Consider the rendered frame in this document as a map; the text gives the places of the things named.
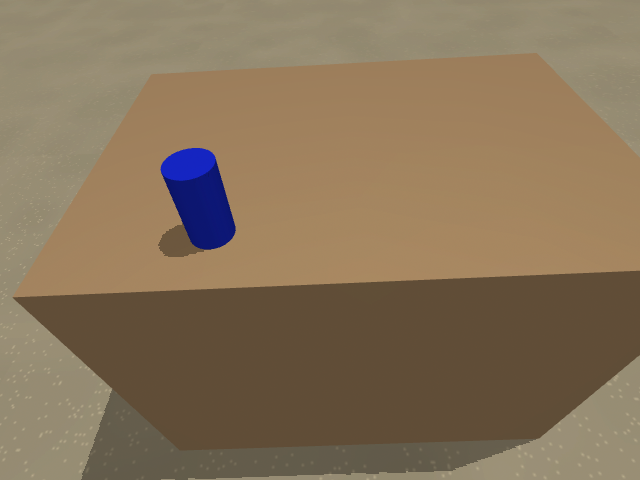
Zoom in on can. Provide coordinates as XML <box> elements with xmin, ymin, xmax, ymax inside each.
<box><xmin>161</xmin><ymin>148</ymin><xmax>236</xmax><ymax>250</ymax></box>

